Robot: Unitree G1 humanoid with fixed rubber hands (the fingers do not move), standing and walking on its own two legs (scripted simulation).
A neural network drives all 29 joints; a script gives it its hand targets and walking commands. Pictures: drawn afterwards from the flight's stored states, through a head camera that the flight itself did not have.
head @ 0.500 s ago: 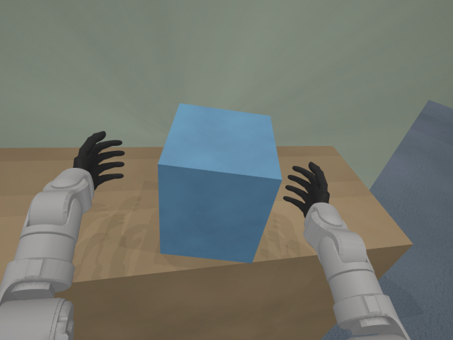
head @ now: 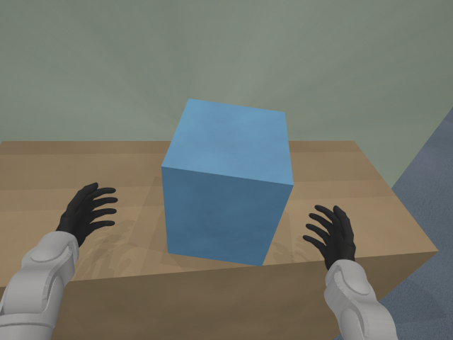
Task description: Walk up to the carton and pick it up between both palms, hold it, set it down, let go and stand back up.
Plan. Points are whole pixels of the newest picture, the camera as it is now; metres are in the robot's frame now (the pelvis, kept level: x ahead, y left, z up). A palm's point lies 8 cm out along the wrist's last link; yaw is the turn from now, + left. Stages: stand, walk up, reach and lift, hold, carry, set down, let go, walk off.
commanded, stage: set down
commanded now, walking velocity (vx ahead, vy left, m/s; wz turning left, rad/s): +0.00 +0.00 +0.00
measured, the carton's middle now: (225, 183) +0.42 -0.01 +0.07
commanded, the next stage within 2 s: let go in 1.56 s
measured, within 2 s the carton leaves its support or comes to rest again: neither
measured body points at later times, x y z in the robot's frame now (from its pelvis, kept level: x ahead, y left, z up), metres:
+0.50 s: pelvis +0.02 -0.01 +0.00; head +0.01 +0.02 +0.45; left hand +0.24 +0.24 +0.02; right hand +0.22 -0.19 +0.03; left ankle +0.06 +0.13 -0.74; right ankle -0.02 -0.14 -0.74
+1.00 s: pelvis +0.02 -0.01 +0.00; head +0.03 +0.00 +0.45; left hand +0.23 +0.23 +0.01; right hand +0.20 -0.20 +0.00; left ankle +0.06 +0.13 -0.74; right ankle -0.02 -0.14 -0.74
